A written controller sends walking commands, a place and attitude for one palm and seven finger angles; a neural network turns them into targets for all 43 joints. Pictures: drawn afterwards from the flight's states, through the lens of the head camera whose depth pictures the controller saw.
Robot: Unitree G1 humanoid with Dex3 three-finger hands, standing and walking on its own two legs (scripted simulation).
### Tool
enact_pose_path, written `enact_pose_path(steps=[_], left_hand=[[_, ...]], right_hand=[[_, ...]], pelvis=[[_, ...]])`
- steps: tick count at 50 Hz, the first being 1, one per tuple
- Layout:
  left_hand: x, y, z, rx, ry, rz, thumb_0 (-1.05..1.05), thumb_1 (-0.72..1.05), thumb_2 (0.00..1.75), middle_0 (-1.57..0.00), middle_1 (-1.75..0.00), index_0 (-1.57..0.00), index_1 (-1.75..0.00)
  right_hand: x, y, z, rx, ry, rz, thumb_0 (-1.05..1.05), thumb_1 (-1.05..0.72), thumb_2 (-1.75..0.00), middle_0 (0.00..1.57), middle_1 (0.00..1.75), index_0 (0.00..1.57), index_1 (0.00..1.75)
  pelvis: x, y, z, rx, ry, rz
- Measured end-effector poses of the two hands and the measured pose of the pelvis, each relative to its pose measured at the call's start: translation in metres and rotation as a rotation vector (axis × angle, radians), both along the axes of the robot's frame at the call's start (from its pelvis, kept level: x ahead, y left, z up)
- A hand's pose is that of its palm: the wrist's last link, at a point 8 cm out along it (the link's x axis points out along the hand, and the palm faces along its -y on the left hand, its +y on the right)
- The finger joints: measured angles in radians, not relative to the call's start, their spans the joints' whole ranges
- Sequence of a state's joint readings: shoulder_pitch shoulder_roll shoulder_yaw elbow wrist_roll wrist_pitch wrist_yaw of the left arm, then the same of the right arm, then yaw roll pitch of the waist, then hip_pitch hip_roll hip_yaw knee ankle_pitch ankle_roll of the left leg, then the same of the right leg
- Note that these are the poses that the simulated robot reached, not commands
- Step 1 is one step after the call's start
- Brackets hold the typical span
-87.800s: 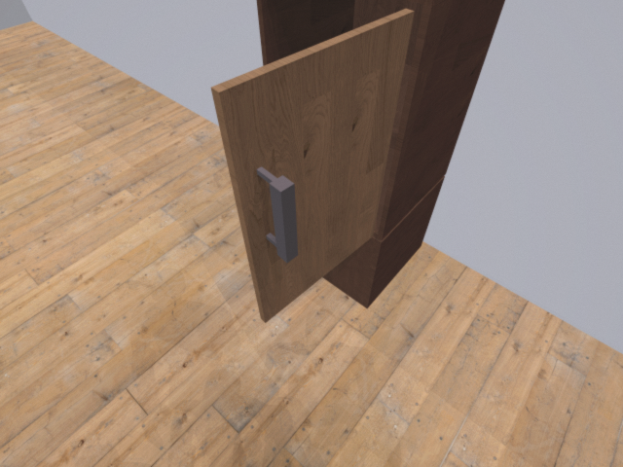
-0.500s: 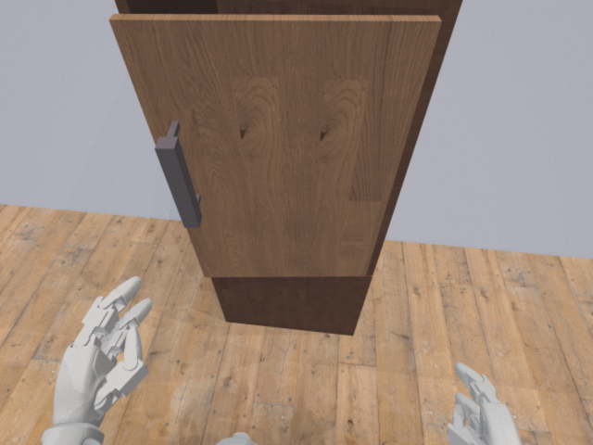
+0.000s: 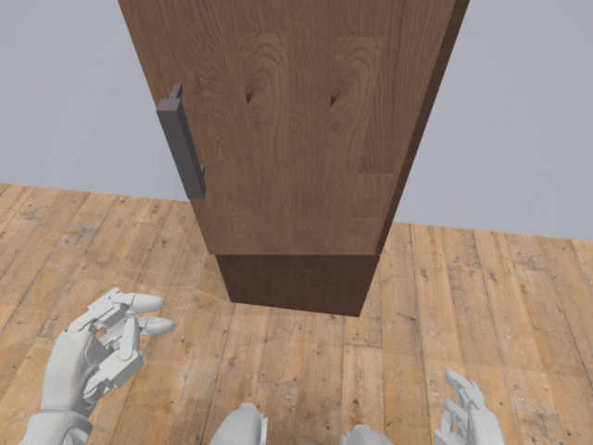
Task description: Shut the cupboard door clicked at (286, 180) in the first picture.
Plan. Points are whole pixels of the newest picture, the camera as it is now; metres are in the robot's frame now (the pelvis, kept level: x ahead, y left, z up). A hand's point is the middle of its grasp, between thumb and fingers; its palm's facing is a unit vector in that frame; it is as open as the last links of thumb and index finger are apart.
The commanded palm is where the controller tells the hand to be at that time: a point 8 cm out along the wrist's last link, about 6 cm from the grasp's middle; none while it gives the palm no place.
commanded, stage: raise the hand and make a fist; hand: left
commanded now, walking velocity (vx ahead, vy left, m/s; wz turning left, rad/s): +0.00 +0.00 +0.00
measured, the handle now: (187, 144) +0.52 +0.21 +0.10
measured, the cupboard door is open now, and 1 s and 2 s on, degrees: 7 7 7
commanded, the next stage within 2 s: bring the fist close to the handle in 1.16 s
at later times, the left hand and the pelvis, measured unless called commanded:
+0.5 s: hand (116, 335) +0.22 +0.21 +0.09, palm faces +0.06 -1.00 -0.04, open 3.1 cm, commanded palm +0.20 +0.27 +0.09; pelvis +0.01 +0.03 +0.02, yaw +1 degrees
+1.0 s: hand (132, 318) +0.24 +0.19 +0.11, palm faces +0.05 -1.00 -0.04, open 3.1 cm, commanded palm +0.21 +0.25 +0.11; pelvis +0.01 +0.00 +0.03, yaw +1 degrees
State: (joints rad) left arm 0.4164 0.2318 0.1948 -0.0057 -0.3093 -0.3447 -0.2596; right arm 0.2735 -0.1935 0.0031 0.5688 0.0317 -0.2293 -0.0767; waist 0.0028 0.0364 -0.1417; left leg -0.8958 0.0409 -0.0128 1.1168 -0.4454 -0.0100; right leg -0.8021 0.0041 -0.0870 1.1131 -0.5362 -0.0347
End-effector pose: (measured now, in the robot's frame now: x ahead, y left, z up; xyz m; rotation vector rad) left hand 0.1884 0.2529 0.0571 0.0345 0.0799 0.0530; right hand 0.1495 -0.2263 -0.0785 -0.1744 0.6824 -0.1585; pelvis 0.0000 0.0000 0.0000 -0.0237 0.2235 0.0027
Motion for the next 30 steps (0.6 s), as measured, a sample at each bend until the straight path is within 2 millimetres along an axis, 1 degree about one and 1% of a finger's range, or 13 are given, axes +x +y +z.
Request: enact_pose_path(steps=[4,9,14,21,26,30], left_hand=[[-0.001,0.006,0.007,0.008,-0.031,0.013,0.02,0.9,0.9,-0.79,-0.95,-0.79,-0.95],[-0.001,0.009,0.009,0.002,-0.053,0.002,0.02,0.9,0.9,-0.88,-1.05,-0.88,-1.05],[0.004,0.01,0.014,-0.002,-0.056,-0.006,0.02,0.9,0.9,-0.98,-1.15,-0.97,-1.15],[0.009,0.013,0.031,0.009,-0.078,0.003,0.02,0.9,0.9,-1.11,-1.29,-1.1,-1.29],[0.012,0.014,0.036,0.011,-0.067,0.002,0.01,0.9,0.9,-1.19,-1.39,-1.19,-1.39],[0.015,0.014,0.041,0.013,-0.071,0.004,0.02,0.9,0.9,-1.25,-1.44,-1.24,-1.44]], right_hand=[[-0.004,-0.004,0.006,-0.036,0.019,-0.001,0.02,-0.9,-0.9,0.21,0.3,0.2,0.3],[0.005,-0.003,0.013,-0.071,0.009,0.017,0.02,-0.9,-0.9,0.21,0.3,0.2,0.3],[0.022,0.008,0.025,-0.075,-0.032,0.046,0.02,-0.91,-0.9,0.21,0.29,0.2,0.3],[0.041,0.03,0.04,-0.036,-0.088,0.095,0.02,-0.9,-0.9,0.21,0.3,0.2,0.3],[0.045,0.039,0.044,-0.015,-0.093,0.123,0.02,-0.9,-0.9,0.21,0.3,0.2,0.3],[0.042,0.039,0.044,-0.011,-0.082,0.129,0.02,-0.9,-0.9,0.21,0.3,0.2,0.3]], pelvis=[[0.004,0.008,0.004,-0.004,-0.002,0.0],[0.005,0.016,0.005,-0.011,-0.006,0.003],[0.007,0.021,0.008,-0.018,-0.018,0.007],[0.01,0.025,0.016,-0.023,-0.042,0.013],[0.012,0.025,0.02,-0.021,-0.056,0.016],[0.012,0.023,0.023,-0.02,-0.066,0.018]])
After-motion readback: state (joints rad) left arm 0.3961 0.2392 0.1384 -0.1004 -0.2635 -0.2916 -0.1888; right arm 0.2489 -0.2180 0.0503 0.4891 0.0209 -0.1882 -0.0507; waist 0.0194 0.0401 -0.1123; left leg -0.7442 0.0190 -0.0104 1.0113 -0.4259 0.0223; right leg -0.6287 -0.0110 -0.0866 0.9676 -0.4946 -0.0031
